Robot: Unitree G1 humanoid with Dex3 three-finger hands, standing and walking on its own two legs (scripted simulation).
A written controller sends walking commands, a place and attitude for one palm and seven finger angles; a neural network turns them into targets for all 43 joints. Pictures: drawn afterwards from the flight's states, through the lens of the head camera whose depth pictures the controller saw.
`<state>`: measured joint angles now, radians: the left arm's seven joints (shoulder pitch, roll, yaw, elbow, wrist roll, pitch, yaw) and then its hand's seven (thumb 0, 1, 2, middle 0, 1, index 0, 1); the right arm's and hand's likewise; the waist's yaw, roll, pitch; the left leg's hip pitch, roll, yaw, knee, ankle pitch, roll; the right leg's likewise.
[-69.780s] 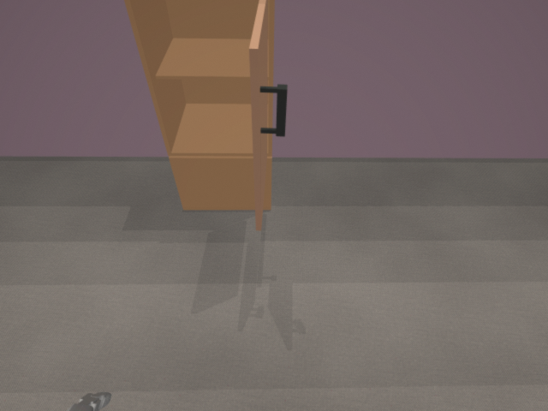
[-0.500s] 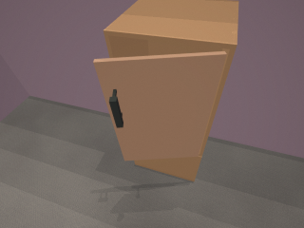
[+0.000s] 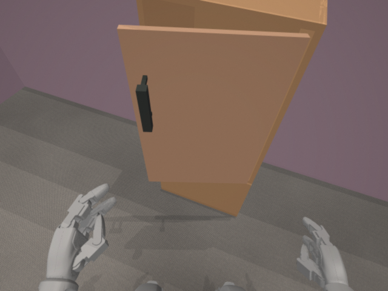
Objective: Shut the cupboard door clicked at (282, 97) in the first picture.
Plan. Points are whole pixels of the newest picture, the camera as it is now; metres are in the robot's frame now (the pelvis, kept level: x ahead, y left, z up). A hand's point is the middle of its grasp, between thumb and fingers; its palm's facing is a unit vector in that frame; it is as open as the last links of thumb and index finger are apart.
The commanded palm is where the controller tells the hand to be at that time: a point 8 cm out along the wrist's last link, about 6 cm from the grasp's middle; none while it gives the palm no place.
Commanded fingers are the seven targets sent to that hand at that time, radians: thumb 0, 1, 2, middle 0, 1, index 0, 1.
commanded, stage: raise the hand and make a fist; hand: left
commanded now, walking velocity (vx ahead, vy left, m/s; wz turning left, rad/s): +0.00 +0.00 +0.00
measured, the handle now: (146, 104) +0.52 +0.15 +0.08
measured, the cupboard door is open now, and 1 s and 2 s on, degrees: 21 21 21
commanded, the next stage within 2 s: bring the fist close to the handle in 1.58 s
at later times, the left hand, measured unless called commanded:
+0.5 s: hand (78, 246) +0.19 +0.22 +0.03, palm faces +0.11 -0.99 -0.04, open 4.2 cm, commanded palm +0.16 +0.26 +0.04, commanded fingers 0.00 0.90 0.90 -0.97 -1.14 -0.97 -1.14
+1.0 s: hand (76, 223) +0.22 +0.22 +0.07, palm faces +0.07 -1.00 -0.05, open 3.1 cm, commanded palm +0.19 +0.27 +0.07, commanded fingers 0.00 0.90 0.90 -1.30 -1.50 -1.30 -1.50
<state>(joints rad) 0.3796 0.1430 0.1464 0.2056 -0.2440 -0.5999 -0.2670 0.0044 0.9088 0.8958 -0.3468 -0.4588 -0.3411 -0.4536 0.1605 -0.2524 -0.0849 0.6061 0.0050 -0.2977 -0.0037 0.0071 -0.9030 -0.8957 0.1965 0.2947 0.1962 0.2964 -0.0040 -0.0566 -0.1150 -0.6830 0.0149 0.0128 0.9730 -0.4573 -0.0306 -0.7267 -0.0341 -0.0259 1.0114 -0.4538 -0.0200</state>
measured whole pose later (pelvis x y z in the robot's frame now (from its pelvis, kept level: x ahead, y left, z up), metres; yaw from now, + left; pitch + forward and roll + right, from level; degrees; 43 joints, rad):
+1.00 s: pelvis +0.01 +0.03 -0.01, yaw +2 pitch +11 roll -3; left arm 0.41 0.22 0.13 -0.15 -0.25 -0.29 -0.18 0.02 0.90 0.90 -1.24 -1.43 -1.23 -1.43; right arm 0.26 -0.24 0.05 0.46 0.02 -0.19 -0.06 0.01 -0.90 -0.90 0.20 0.30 0.20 0.30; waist 0.02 0.04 -0.12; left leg -0.74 0.01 -0.04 1.07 -0.51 0.01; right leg -0.72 -0.03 -0.08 1.00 -0.47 0.02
